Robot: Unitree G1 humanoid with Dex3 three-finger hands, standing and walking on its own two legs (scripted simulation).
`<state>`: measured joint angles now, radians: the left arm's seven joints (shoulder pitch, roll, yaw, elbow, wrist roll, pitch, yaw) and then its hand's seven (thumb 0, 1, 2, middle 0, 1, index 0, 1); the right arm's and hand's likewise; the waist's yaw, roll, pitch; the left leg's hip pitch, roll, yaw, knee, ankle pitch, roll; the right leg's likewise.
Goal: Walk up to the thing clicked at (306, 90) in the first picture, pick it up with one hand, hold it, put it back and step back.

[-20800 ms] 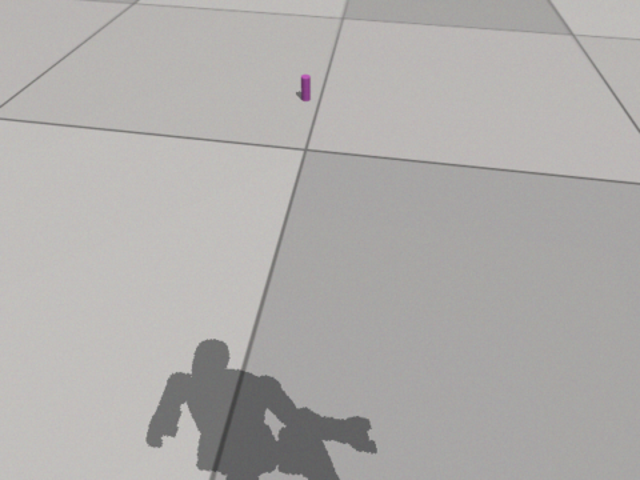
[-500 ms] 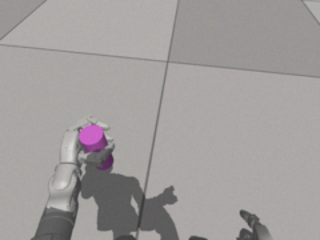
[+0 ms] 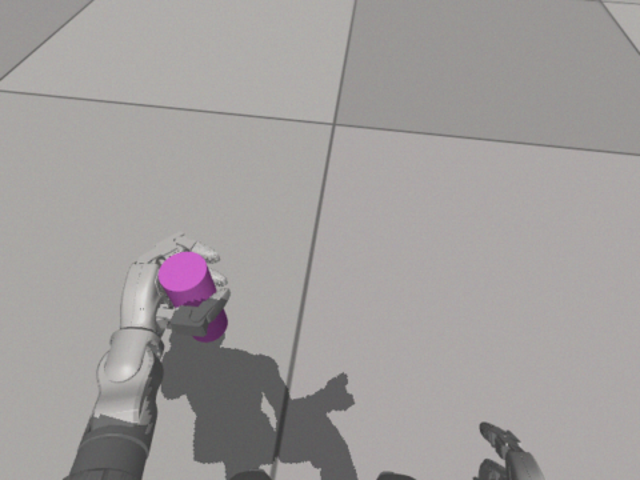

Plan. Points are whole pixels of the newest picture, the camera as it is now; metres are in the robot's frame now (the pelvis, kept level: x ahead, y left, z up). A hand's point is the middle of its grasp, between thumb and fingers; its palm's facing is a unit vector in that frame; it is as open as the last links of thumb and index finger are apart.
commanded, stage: hold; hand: left
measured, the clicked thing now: (197, 300) +0.33 +0.17 +0.02
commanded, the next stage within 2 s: crouch in 0.32 s
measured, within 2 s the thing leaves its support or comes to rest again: neither
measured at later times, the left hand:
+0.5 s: hand (201, 294) +0.32 +0.16 +0.05, palm faces +0.01 -1.00 -0.01, open 7.5 cm
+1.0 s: hand (221, 336) +0.34 +0.17 -0.13, palm faces +0.03 -1.00 -0.01, open 7.5 cm
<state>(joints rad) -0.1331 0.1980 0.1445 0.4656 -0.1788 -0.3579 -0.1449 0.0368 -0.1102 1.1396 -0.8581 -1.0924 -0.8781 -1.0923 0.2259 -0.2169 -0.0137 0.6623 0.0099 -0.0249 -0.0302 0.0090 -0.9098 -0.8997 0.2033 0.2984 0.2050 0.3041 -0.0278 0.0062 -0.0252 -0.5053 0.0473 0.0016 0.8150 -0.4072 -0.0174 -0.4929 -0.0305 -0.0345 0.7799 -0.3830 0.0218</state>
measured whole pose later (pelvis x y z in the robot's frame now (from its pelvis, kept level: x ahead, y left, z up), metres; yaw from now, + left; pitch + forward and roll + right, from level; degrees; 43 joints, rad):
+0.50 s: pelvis +0.00 +0.00 +0.00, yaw +0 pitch +5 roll -1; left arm -0.13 0.19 0.13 0.46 -0.18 -0.36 -0.14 0.04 -0.11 1.14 -0.86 -1.09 -0.88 -1.09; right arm 0.23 -0.22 -0.01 0.66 0.01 -0.03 -0.03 0.01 -0.91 -0.90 0.20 0.30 0.21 0.30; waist -0.03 0.01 -0.03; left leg -0.51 0.05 0.00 0.82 -0.41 -0.02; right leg -0.50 -0.03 -0.03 0.78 -0.38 0.02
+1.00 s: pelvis -0.03 +0.00 -0.12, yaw +0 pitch +25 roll -2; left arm -0.36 0.24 0.25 0.87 -0.16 -0.71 -0.19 0.03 -0.10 1.14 -0.86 -1.09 -0.88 -1.09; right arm 0.19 -0.26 -0.02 0.67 -0.05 -0.06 0.03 0.01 -0.89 -0.90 0.20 0.30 0.20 0.30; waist -0.08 -0.01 -0.17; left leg -1.26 0.05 -0.04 1.43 -0.60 -0.03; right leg -1.25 -0.04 -0.04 1.40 -0.58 0.01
